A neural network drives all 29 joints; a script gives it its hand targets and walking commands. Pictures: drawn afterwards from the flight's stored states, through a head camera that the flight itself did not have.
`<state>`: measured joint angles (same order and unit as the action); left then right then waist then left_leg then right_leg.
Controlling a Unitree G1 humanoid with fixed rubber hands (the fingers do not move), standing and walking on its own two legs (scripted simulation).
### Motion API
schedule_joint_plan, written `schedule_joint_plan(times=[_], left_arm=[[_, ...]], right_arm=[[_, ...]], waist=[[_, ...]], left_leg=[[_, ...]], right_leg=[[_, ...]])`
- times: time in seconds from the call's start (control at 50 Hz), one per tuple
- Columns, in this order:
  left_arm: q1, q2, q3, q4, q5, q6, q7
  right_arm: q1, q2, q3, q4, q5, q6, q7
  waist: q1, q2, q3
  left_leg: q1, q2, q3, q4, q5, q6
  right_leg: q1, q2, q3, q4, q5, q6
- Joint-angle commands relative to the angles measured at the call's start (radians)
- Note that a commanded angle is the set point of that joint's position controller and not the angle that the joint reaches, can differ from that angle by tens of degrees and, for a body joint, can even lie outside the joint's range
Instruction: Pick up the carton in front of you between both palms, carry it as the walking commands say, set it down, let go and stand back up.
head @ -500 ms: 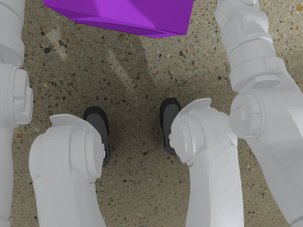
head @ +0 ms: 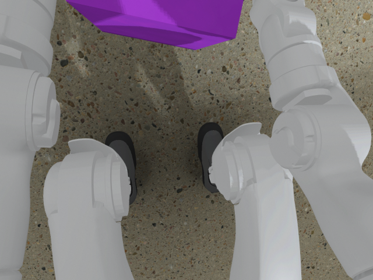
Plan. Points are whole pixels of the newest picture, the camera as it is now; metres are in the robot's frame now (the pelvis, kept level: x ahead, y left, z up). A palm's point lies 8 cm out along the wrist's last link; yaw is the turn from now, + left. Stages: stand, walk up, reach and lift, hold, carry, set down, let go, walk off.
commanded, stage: reach and lift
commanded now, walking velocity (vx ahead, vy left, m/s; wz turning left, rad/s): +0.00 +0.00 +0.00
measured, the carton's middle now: out of the picture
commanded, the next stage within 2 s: none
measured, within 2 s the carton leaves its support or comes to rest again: leaves its support in 0.18 s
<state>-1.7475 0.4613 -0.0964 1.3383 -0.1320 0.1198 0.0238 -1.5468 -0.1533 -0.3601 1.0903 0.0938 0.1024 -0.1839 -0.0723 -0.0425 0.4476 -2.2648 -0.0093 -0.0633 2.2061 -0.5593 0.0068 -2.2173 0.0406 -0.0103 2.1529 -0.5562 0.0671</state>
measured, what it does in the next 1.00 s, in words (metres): rises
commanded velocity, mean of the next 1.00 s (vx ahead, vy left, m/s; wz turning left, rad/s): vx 0.00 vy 0.00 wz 0.00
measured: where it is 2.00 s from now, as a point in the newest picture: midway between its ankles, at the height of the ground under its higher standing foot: (170, 174)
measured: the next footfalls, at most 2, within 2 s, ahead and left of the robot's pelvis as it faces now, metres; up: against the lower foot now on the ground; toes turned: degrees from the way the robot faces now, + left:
none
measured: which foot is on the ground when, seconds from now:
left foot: down 0.00-1.00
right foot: down 0.00-1.00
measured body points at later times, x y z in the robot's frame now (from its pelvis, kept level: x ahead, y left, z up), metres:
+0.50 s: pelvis +0.00 -0.01 +0.03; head +0.31 +0.05 +0.36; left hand +0.55 +0.18 -0.06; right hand +0.54 -0.13 -0.05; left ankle +0.11 +0.12 -0.34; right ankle +0.13 -0.14 -0.34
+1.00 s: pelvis +0.01 -0.01 +0.15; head +0.26 +0.03 +0.52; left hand +0.51 +0.17 +0.09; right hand +0.51 -0.13 +0.09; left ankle +0.11 +0.12 -0.34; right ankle +0.13 -0.14 -0.34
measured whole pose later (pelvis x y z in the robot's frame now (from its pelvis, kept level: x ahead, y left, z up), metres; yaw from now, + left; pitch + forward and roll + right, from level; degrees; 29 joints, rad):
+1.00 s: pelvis +0.01 -0.01 +0.15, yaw +5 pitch +43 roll -2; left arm -1.04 0.05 0.38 0.69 0.24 0.44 0.00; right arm -0.95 0.10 -0.54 0.53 -0.21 0.42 -0.08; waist -0.04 -0.01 -0.19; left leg -1.94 -0.04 -0.06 1.67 -0.47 -0.02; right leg -1.92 0.05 0.05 1.66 -0.49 0.05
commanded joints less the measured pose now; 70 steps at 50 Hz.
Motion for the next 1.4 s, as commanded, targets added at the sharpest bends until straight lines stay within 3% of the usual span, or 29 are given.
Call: schedule_joint_plan(times=[0.0, 0.06, 0.12, 0.24, 0.32, 0.38, 0.48, 0.54, 0.66, 0.76, 0.88, 0.98, 1.18, 1.38], left_arm=[[-0.316, -0.842, -0.031, -0.185, 0.027, 0.033, -0.235], [-0.257, -0.973, 0.001, -0.239, 0.041, 0.055, -0.277], [-0.255, -1.045, -0.01, -0.316, 0.026, 0.063, -0.284], [-0.328, -1.181, -0.131, -0.605, -0.039, 0.081, -0.245], [-0.289, -1.288, -0.164, -0.731, -0.025, 0.135, -0.206], [-0.2, -1.342, -0.15, -0.693, 0.007, 0.178, -0.196], [-0.099, -1.367, 0.03, -0.459, 0.139, 0.222, -0.236], [-0.071, -1.349, 0.147, -0.379, 0.221, 0.233, -0.255], [-0.053, -1.345, 0.236, -0.379, 0.29, 0.234, -0.268], [-0.04, -1.398, 0.177, -0.477, 0.268, 0.251, -0.276], [0.02, -1.498, 0.029, -0.611, 0.19, 0.282, -0.287], [0.116, -1.559, -0.042, -0.658, 0.164, 0.289, -0.28], [0.314, -1.602, -0.034, -0.644, 0.2, 0.267, -0.248], [0.476, -1.629, -0.064, -0.687, 0.213, 0.252, -0.246]], right_arm=[[-0.433, 0.724, 0.154, -0.165, -0.03, 0.045, 0.245], [-0.432, 0.835, 0.161, -0.2, -0.039, 0.079, 0.3], [-0.431, 0.922, 0.208, -0.246, -0.002, 0.093, 0.319], [-0.45, 1.043, 0.355, -0.401, 0.105, 0.125, 0.316], [-0.493, 1.072, 0.454, -0.547, 0.112, 0.169, 0.318], [-0.489, 1.074, 0.476, -0.605, 0.077, 0.195, 0.317], [-0.367, 1.077, 0.311, -0.43, -0.099, 0.246, 0.322], [-0.331, 1.072, 0.212, -0.369, -0.185, 0.261, 0.333], [-0.342, 1.136, 0.213, -0.377, -0.211, 0.273, 0.362], [-0.315, 1.212, 0.309, -0.423, -0.169, 0.298, 0.381], [-0.199, 1.266, 0.415, -0.481, -0.122, 0.323, 0.396], [-0.078, 1.285, 0.454, -0.486, -0.11, 0.32, 0.401], [0.114, 1.309, 0.465, -0.443, -0.131, 0.301, 0.407], [0.301, 1.33, 0.489, -0.446, -0.163, 0.286, 0.414]], waist=[[-0.024, 0.187, -1.086], [-0.008, 0.151, -1.094], [-0.007, 0.134, -1.216], [0.006, 0.199, -1.701], [0.029, 0.236, -1.966], [0.019, 0.207, -1.896], [-0.031, 0.174, -1.49], [-0.033, 0.17, -1.397], [0.022, 0.102, -1.477], [0.05, 0.062, -1.641], [0.032, 0.086, -1.763], [0.022, 0.121, -1.708], [0.038, 0.101, -1.5], [0.043, 0.069, -1.371]], left_leg=[[0.56, -0.07, 0.055, -0.155, 0.242, 0.002], [0.502, -0.075, 0.064, -0.159, 0.26, 0.013], [0.565, -0.081, 0.069, -0.149, 0.344, 0.019], [0.924, -0.086, 0.083, -0.138, 0.629, 0.0], [1.112, -0.104, 0.097, -0.181, 0.721, -0.021], [1.012, -0.122, 0.116, -0.254, 0.578, -0.028], [0.652, -0.139, 0.129, -0.402, 0.163, -0.023], [0.614, -0.14, 0.125, -0.468, 0.082, -0.012], [0.663, -0.145, 0.132, -0.561, 0.097, 0.003], [0.794, -0.151, 0.143, -0.612, 0.165, 0.002], [0.963, -0.155, 0.136, -0.67, 0.28, -0.017], [1.047, -0.156, 0.122, -0.737, 0.319, -0.031], [1.196, -0.156, 0.08, -0.912, 0.299, -0.025], [1.412, -0.146, 0.043, -1.103, 0.335, -0.018]], right_leg=[[0.462, 0.09, -0.09, -0.103, 0.259, -0.028], [0.456, 0.092, -0.097, -0.092, 0.279, -0.031], [0.458, 0.097, -0.106, -0.08, 0.348, -0.029], [0.486, 0.105, -0.124, -0.09, 0.515, -0.013], [0.465, 0.12, -0.129, -0.142, 0.511, -0.007], [0.505, 0.125, -0.127, -0.207, 0.425, -0.008], [0.476, 0.121, -0.115, -0.349, 0.153, -0.032], [0.463, 0.123, -0.108, -0.417, 0.086, -0.041], [0.564, 0.13, -0.097, -0.503, 0.098, -0.03], [0.684, 0.136, -0.098, -0.557, 0.156, -0.018], [0.807, 0.137, -0.09, -0.619, 0.262, -0.02], [0.861, 0.138, -0.074, -0.685, 0.296, -0.028], [0.969, 0.14, -0.039, -0.853, 0.258, -0.033], [1.176, 0.128, 0.006, -1.044, 0.284, -0.043]])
